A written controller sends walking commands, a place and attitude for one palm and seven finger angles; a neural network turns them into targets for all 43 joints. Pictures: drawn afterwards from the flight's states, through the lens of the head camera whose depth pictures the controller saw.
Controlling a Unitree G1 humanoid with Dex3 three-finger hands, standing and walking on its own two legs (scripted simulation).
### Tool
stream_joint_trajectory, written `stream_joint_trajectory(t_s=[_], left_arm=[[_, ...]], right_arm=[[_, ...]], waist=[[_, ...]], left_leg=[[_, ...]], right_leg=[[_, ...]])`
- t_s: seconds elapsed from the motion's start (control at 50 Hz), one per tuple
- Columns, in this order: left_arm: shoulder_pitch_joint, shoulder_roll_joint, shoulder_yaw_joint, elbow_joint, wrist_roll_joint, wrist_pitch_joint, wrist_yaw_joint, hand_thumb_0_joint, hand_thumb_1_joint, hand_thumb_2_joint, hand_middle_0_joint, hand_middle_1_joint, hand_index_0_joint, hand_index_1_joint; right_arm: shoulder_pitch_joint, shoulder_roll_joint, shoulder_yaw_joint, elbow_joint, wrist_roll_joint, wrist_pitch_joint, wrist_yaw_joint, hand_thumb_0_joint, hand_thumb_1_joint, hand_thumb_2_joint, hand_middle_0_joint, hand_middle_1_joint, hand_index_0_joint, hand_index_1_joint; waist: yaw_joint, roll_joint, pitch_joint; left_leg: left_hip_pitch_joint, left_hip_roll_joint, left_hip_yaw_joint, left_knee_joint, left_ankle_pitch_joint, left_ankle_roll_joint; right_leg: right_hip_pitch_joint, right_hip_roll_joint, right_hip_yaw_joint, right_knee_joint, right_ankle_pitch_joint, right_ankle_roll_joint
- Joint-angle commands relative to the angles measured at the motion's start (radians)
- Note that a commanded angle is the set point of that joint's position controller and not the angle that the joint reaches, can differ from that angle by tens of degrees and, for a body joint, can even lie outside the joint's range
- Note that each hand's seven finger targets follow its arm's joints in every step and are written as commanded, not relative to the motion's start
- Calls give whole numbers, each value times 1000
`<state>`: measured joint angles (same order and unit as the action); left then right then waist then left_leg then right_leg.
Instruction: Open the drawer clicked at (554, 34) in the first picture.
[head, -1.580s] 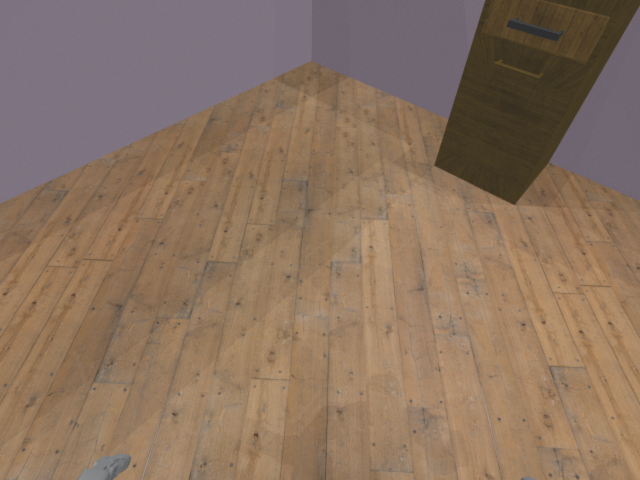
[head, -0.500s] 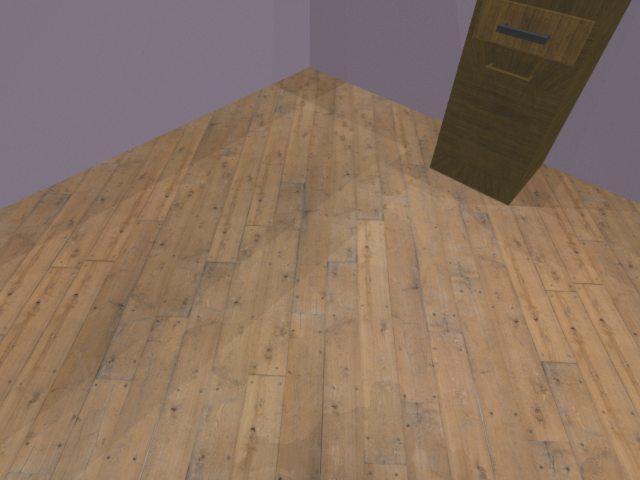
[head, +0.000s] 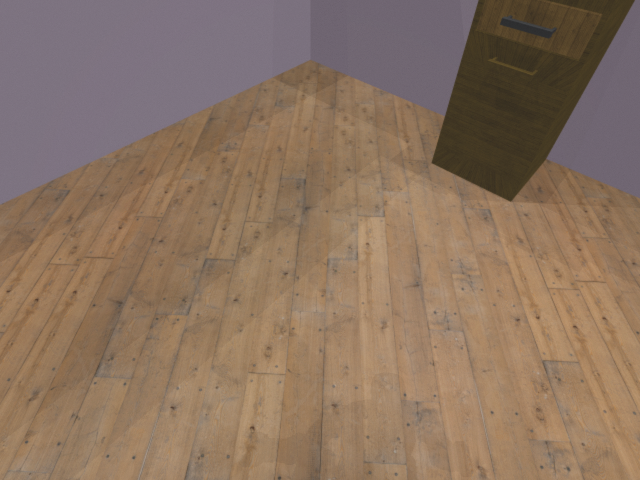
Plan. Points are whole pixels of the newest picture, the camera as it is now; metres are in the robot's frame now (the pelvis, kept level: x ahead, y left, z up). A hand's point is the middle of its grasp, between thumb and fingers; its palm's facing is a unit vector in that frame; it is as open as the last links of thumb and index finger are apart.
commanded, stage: walk to a spot facing it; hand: left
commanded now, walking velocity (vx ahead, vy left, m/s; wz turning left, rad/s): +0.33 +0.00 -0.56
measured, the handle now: (528, 25) +1.57 -0.66 -0.04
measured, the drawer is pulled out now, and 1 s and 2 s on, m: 0.00 0.00 0.00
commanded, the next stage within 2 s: take the last steps up to it in 1.86 s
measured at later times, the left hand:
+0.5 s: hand out of the picture +0.16 +0.13 -0.18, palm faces -0.13 -0.97 -0.21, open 7.4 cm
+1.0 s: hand (255, 323) +0.42 +0.15 -0.19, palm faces -0.29 -0.94 -0.15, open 7.4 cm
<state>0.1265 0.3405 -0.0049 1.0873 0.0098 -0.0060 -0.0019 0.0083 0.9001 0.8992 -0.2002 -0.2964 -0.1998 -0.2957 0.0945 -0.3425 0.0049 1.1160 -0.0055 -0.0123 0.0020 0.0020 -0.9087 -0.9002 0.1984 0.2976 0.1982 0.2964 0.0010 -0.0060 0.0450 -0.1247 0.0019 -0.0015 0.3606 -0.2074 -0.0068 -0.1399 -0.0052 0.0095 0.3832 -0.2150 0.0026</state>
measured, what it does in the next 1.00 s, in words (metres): walks ahead, turning right: right foot, then left foot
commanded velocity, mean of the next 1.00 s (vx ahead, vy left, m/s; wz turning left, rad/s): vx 0.36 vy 0.00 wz -0.32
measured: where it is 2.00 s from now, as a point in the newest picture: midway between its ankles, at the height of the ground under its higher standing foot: (388, 327)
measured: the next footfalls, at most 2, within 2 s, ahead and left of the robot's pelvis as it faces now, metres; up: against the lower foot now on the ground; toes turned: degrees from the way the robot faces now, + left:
right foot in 0.36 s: +0.12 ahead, -0.14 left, +0.00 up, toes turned -14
left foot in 0.82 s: +0.45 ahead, +0.02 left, +0.00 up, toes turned -9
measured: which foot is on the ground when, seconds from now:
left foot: down 0.00-0.36, up 0.38-0.80, down 0.82-1.00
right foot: down 0.00-0.18, up 0.20-0.34, down 0.36-0.82, up 0.84-1.00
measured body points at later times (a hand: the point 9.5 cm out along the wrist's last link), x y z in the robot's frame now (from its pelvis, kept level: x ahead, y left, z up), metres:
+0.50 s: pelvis +0.12 -0.05 -0.01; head +0.14 -0.06 +0.44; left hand +0.16 +0.18 -0.16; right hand +0.07 -0.30 -0.17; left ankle +0.09 +0.09 -0.66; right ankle +0.08 -0.13 -0.75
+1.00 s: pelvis +0.36 -0.02 -0.01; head +0.38 +0.00 +0.44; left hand +0.44 +0.20 -0.18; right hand +0.33 -0.27 -0.14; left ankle +0.41 +0.03 -0.75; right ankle +0.26 -0.14 -0.64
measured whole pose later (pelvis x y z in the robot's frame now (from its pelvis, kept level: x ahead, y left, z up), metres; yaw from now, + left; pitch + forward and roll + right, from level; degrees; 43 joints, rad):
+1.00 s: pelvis +0.36 -0.02 -0.01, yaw -22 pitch -2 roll -1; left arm 0.32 0.20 0.08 1.08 0.03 -0.02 0.00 0.01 0.91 0.90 -0.20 -0.30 -0.19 -0.29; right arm 0.22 -0.14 -0.05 1.02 -0.01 -0.09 -0.02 -0.02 -0.95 -0.90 0.20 0.30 0.20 0.30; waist 0.01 -0.05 0.05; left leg -0.23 0.05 0.22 0.51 -0.25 0.07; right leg -0.46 -0.05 -0.02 1.25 -0.30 -0.02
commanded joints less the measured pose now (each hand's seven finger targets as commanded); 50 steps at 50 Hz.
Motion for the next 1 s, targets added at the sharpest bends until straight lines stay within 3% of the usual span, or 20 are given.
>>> stream_joint_trajectory(t_s=[0.0, 0.08, 0.14, 0.18, 0.22, 0.26, 0.3, 0.32, 0.34, 0.36, 0.4, 0.52, 0.7, 0.76, 0.78, 0.8, 0.82, 0.86, 0.9, 0.98], left_arm=[[50, 89, 18, -36, 4, 8, 12, 0, 900, 900, -200, -300, -200, -300], [77, 106, 45, -82, 13, 24, -12, 0, 900, 900, -200, -300, -200, -300], [81, 62, 55, -126, 12, 12, -23, 0, 900, 900, -200, -300, -200, -300], [17, 24, 56, -170, 11, -2, -29, 0, 900, 900, -200, -300, -200, -300], [-23, 11, 61, -197, 10, -15, -33, 0, 900, 900, -200, -300, -200, -300], [13, -24, 63, -185, 8, -23, -39, 0, 900, 900, -200, -300, -200, -300], [240, -27, 77, -111, 11, -24, -42, 0, 900, 900, -200, -300, -200, -300], [420, 54, 96, -54, 19, -35, -30, 0, 900, 900, -200, -300, -200, -300], [523, 150, 116, -28, 15, -47, -9, 0, 900, 900, -200, -300, -200, -300], [523, 141, 111, -28, -1, -48, 5, 0, 900, 900, -200, -300, -200, -300], [395, 70, 97, -60, 0, -52, 10, 0, 900, 900, -200, -300, -200, -300], [304, -13, 69, -62, 11, -75, 15, 0, 900, 900, -200, -300, -200, -300], [360, -31, 68, -7, 17, -77, 32, 0, 900, 900, -200, -300, -200, -300], [317, -11, 80, -14, 10, -76, 32, 0, 900, 900, -200, -300, -200, -300], [319, -27, 81, -18, 4, -76, 29, 0, 900, 900, -200, -300, -200, -300], [392, -92, 79, -26, -5, -69, 20, 0, 900, 900, -200, -300, -200, -300], [379, -109, 70, -49, -6, -73, 15, 0, 900, 900, -200, -300, -200, -300], [265, -98, 74, -57, 5, -63, 14, 0, 900, 900, -200, -300, -200, -300], [223, -117, 79, -51, 17, -47, -8, 0, 900, 900, -200, -300, -200, -300], [274, -163, 84, -45, 28, 1, -12, 0, 900, 900, -200, -300, -200, -300]], right_arm=[[43, -80, -15, -41, -13, 3, -9, 0, -900, -900, 200, 300, 200, 300], [71, -112, -41, -75, -20, 10, -7, 0, -900, -900, 200, 300, 200, 300], [147, -147, -66, -87, -19, -5, -13, 0, -900, -900, 200, 300, 200, 300], [210, -158, -83, -85, -15, -25, -18, 0, -900, -900, 200, 300, 200, 300], [252, -129, -83, -78, -18, -39, -22, 0, -900, -900, 200, 300, 200, 300], [221, -106, -79, -82, -26, -39, -24, 0, -900, -900, 200, 300, 200, 300], [131, -93, -76, -100, -21, -38, -22, 0, -900, -900, 200, 300, 200, 300], [109, -47, -66, -124, -6, -40, -12, 0, -900, -900, 200, 300, 200, 300], [71, 27, -47, -179, -4, -49, -3, 0, -900, -900, 200, 300, 200, 300], [40, -2, -54, -194, -10, -53, -3, 0, -900, -900, 200, 300, 200, 300], [18, 21, -63, -164, -9, -55, 0, 0, -900, -900, 200, 300, 200, 300], [111, 84, -67, -128, -18, -16, 15, 0, -900, -900, 200, 300, 200, 300], [-64, 118, -60, -209, -9, -44, 33, 0, -900, -900, 200, 300, 200, 300], [142, 75, -75, -144, -16, -58, 13, 0, -900, -900, 200, 300, 200, 300], [301, 23, -88, -99, -22, -62, 1, 0, -900, -900, 200, 300, 200, 300], [427, -103, -117, -71, -35, -65, -8, 0, -900, -900, 200, 300, 200, 300], [474, -133, -117, -64, -27, -56, -10, 0, -900, -900, 200, 300, 200, 300], [302, -14, -94, -92, -19, -55, -16, 0, -900, -900, 200, 300, 200, 300], [228, 84, -65, -103, -19, -73, -17, 0, -900, -900, 200, 300, 200, 300], [240, 124, -66, -89, -17, -87, -23, 0, -900, -900, 200, 300, 200, 300]], waist=[[2, -16, -77], [0, 5, 66], [-31, 121, 80], [-63, 197, 72], [-73, 161, 60], [-39, 145, 47], [85, 66, -35], [161, -153, -104], [172, -401, -87], [162, -280, -86], [107, -87, 11], [-6, -67, 51], [44, -123, 65], [-56, -86, -30], [-116, -21, -129], [-131, 268, -270], [-120, 369, -288], [-74, 177, -84], [-19, 60, 53], [27, 102, 37]], left_leg=[[10, 107, -46, -3, -79, 13], [-87, 124, -59, -10, -386, 34], [9, 242, -192, -96, -458, 104], [149, 377, -278, -155, -244, 190], [225, 401, -221, -99, 52, 211], [149, 362, -88, -32, 188, 159], [-64, 258, 78, 216, 150, 75], [-266, 163, 171, 506, 40, 23], [-541, 37, 170, 776, -357, -22], [-588, 65, 51, 865, -363, -4], [-589, 130, 24, 895, -217, -1], [-504, 140, 58, 742, -21, -48], [-424, 104, 106, 351, 37, -17], [-100, 35, 137, 197, 60, 16], [131, 76, 89, 167, 98, 35], [378, 339, -250, 130, 78, 104], [373, 496, -508, -63, 33, 164], [121, 454, -385, -147, -140, 143], [-89, 382, -189, -168, -59, 110], [-149, 303, 23, -204, -9, 83]], right_leg=[[-42, -95, 125, -56, -93, -25], [-197, -51, 173, -27, -355, -56], [-346, 30, 79, 201, -290, -45], [-494, 5, -17, 431, -280, -15], [-549, -50, -9, 473, -322, -9], [-406, -65, -48, 363, -309, -15], [-22, -4, -117, 151, -82, -29], [211, -103, 57, 34, -98, -72], [293, -354, 530, -122, -41, -171], [295, -383, 614, -151, 4, -229], [148, -350, 511, -142, -33, -244], [-29, -212, 199, -173, 189, -181], [91, -196, 148, -125, 390, -152], [45, -156, 101, 111, 585, -120], [-44, -112, 78, 315, 506, -94], [-266, 15, -23, 628, 53, -49], [-394, 73, 1, 889, -347, -42], [-471, -47, 46, 991, -192, -49], [-424, -103, 31, 936, -93, -34], [-408, -109, 10, 863, 16, -9]])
